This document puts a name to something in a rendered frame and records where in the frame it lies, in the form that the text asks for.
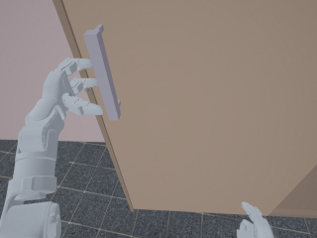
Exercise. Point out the wardrobe door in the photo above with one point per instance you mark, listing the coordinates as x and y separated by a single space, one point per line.
218 98
304 195

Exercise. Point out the robot right hand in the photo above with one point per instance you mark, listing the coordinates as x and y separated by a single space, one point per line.
260 227

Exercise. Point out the left robot forearm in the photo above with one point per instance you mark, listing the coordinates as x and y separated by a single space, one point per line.
33 176

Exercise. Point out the handle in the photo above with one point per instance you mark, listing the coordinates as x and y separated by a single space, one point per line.
95 45

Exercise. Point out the robot left hand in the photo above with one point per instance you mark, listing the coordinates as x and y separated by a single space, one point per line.
57 87

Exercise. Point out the robot left upper arm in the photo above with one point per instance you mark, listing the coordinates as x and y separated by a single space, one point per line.
33 220

